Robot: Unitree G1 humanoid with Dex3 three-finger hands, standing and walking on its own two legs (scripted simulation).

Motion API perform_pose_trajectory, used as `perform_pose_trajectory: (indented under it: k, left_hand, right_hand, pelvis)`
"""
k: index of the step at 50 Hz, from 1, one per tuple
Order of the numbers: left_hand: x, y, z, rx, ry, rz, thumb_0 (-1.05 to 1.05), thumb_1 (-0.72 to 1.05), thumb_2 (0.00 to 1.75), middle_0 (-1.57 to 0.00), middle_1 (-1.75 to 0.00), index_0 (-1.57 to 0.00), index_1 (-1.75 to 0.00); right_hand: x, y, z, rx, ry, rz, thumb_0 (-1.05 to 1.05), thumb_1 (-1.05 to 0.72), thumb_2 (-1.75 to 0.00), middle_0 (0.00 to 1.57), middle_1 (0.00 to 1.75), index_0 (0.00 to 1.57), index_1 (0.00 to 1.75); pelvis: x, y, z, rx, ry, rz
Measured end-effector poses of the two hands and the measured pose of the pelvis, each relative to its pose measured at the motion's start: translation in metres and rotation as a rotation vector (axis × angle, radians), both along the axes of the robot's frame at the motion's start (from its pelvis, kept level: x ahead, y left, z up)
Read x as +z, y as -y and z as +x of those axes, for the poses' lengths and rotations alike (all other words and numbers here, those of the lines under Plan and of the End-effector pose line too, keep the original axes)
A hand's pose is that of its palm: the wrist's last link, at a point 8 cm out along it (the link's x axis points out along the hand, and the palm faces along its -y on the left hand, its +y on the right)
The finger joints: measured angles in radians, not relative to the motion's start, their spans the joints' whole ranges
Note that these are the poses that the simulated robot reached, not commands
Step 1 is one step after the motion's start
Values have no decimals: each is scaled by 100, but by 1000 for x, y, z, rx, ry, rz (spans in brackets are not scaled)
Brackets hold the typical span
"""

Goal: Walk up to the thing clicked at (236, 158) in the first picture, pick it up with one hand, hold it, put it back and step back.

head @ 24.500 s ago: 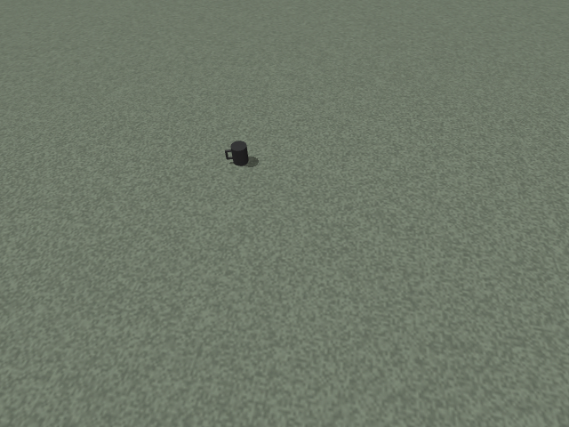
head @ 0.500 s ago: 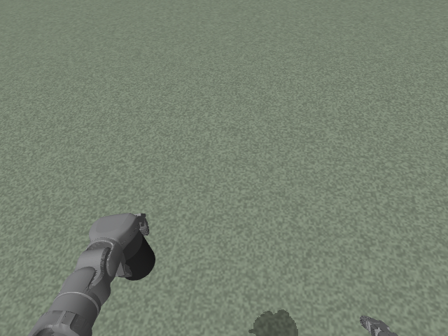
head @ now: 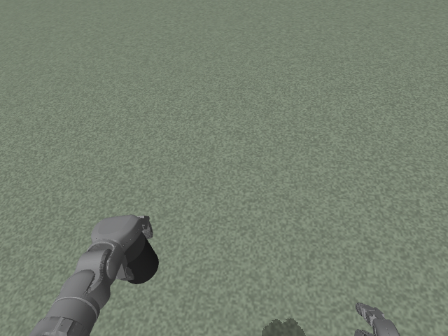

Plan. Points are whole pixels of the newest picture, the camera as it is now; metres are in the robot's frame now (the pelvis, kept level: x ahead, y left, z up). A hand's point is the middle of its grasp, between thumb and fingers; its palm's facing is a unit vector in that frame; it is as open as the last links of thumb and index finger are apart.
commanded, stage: hold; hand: left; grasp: from above
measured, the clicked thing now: (125, 257) +0.31 +0.24 -0.09
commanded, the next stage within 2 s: crouch in 0.86 s
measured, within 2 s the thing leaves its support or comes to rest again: neither
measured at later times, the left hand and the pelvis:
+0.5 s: hand (120, 247) +0.30 +0.22 -0.03, palm faces -0.45 -0.05 -0.89, open 10.4 cm; pelvis +0.00 +0.00 +0.01, yaw +0 degrees
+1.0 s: hand (122, 246) +0.30 +0.22 -0.03, palm faces -0.45 -0.05 -0.89, open 10.4 cm; pelvis +0.00 +0.00 +0.01, yaw +0 degrees
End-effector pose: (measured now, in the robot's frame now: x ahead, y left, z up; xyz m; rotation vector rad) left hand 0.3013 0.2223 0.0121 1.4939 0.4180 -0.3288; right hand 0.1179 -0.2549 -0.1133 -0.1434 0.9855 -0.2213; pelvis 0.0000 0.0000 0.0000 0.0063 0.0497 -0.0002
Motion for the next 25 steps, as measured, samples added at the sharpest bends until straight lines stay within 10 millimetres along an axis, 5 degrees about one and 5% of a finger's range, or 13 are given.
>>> perform_pose_trajectory:
  k: [25]
  left_hand:
    - [20, -4, 3, -5, 8, -1, 0, -12, 69, -57, -77, -62, -74]
  right_hand:
    - [7, -4, 11, 13, 30, 4, 1, -92, -91, 20, 30, 20, 30]
  pelvis:
    - [5, 0, 2, -2, 28, 1]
